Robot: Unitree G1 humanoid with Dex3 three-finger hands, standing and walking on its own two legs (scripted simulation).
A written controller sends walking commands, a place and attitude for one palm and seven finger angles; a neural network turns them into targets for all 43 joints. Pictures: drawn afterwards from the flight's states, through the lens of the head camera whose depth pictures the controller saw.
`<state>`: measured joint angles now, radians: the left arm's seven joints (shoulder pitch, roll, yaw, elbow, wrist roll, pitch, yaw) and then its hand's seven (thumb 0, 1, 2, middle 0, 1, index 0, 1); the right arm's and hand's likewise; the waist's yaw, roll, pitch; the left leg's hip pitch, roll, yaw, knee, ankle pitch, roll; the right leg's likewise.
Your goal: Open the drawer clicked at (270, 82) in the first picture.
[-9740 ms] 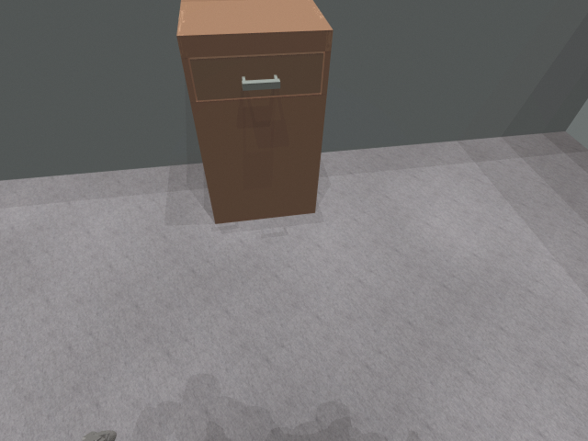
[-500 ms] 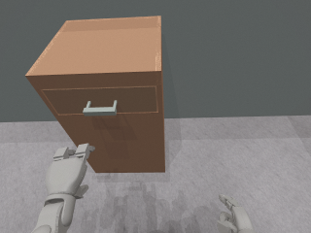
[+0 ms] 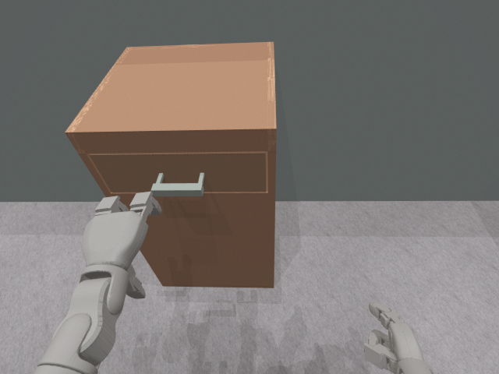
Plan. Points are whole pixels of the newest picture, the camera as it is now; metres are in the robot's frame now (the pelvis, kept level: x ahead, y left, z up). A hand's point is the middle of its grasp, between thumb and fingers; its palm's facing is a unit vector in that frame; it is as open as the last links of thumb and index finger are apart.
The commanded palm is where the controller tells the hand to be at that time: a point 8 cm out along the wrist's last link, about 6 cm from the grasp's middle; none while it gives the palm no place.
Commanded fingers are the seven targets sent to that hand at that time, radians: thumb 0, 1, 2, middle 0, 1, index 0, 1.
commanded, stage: raise the hand with hooked fingers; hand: left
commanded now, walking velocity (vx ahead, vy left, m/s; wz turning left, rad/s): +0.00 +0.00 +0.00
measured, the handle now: (179, 183) +0.54 +0.26 -0.07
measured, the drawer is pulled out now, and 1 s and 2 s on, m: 0.00 0.00 0.00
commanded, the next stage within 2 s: move the hooked fingers above the handle in 0.60 s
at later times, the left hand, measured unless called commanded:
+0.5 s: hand (132, 230) +0.30 +0.24 +0.07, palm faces +0.03 -0.09 -1.00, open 13.9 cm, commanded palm +0.28 +0.24 +0.13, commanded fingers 0.00 -0.50 0.30 -0.30 -1.20 -0.30 -1.20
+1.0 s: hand (138, 225) +0.32 +0.24 +0.06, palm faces +0.00 -0.05 -1.00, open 13.9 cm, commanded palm +0.31 +0.24 +0.11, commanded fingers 0.00 -0.50 0.30 -0.30 -1.20 -0.30 -1.20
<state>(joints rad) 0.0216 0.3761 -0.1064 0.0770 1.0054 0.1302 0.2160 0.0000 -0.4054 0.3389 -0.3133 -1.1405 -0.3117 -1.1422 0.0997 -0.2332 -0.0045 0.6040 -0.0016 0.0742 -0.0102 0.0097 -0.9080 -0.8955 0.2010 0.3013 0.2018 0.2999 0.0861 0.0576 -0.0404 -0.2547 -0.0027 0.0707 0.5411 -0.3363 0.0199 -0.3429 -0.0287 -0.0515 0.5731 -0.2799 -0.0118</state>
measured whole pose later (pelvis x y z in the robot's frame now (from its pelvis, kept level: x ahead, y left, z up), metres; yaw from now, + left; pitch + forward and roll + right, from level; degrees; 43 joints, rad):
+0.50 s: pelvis +0.00 +0.00 +0.01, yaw +0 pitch +3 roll +0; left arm -0.07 0.43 -0.07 0.10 0.97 0.03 0.11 0.00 -0.49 0.30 -0.32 -1.20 -0.32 -1.20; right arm 0.17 -0.26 -0.01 0.64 0.01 0.09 0.00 0.01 -0.91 -0.90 0.20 0.30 0.20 0.30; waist 0.08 0.07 -0.02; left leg -0.22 -0.01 0.06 0.46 -0.30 0.02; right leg -0.30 -0.03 -0.06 0.49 -0.24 -0.01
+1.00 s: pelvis -0.01 -0.01 +0.00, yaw +1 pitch +4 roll +1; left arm -0.24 0.43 -0.09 0.33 0.99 0.01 0.14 0.00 -0.50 0.30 -0.32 -1.20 -0.32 -1.20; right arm 0.14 -0.24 -0.01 0.64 0.02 0.06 -0.03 0.01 -0.91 -0.90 0.20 0.30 0.20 0.30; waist 0.08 0.05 -0.03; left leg -0.27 0.00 0.05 0.50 -0.29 0.01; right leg -0.35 -0.02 -0.07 0.52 -0.24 -0.03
